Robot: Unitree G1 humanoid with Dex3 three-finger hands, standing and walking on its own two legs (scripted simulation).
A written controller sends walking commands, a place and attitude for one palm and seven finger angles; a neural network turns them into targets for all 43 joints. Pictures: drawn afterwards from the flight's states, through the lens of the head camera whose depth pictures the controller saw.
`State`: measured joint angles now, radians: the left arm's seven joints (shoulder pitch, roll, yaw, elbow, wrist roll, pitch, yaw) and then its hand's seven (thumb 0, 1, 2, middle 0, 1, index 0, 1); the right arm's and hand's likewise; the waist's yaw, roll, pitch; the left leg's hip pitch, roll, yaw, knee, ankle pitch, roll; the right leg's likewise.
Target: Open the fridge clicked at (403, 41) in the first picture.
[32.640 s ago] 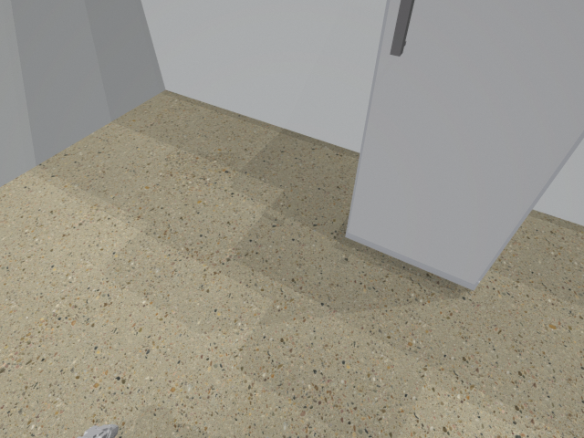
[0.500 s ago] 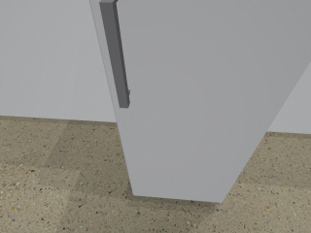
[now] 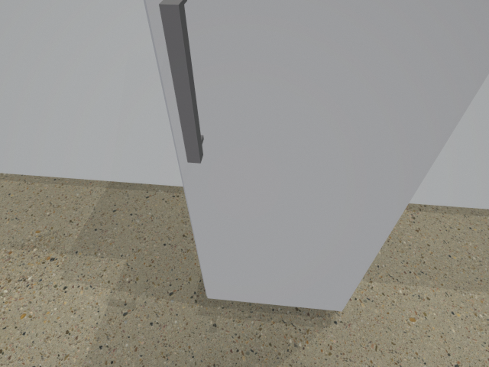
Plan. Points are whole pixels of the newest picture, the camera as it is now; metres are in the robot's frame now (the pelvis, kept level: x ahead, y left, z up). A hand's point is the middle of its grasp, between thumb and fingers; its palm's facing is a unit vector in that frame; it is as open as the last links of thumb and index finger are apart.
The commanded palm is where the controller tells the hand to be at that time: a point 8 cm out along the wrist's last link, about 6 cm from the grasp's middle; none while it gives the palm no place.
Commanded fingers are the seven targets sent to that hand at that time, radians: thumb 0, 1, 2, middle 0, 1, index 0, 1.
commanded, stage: come to a stop and stand still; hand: left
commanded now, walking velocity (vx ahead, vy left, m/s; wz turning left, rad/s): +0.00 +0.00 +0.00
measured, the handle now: (189, 88) +0.48 +0.11 +0.24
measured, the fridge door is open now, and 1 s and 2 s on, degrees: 0 0 0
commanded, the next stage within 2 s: look again from close up in 0.22 s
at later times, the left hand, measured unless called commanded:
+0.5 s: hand out of the picture +0.09 +0.23 -0.15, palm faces -0.02 -0.95 -0.31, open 7.4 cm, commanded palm none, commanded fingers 0.00 0.90 0.90 -0.20 -0.30 -0.20 -0.30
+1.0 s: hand out of the picture +0.07 +0.24 -0.15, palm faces +0.00 -0.95 -0.33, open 7.4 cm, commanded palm none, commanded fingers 0.00 0.90 0.90 -0.20 -0.30 -0.20 -0.30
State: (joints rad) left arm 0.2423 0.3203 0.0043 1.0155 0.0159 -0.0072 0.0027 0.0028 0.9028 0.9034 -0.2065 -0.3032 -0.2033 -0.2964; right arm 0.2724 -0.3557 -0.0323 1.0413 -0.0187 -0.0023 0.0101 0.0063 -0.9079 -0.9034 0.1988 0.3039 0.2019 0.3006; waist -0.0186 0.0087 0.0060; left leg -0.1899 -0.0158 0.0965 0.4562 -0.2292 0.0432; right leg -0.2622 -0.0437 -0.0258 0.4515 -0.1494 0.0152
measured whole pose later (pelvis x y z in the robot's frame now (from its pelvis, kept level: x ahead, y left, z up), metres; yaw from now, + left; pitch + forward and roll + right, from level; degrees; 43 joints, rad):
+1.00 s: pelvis +0.02 +0.00 +0.01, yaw +1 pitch -3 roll +0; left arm 0.18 0.32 0.00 1.10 0.01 -0.01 0.01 0.00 0.90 0.90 -0.21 -0.30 -0.20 -0.30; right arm 0.15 -0.32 0.00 1.12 -0.01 -0.01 0.01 0.00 -0.91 -0.90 0.20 0.30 0.20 0.30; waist 0.00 0.00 0.03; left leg -0.09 -0.02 0.07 0.33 -0.19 0.04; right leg -0.16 -0.04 -0.05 0.34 -0.13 0.02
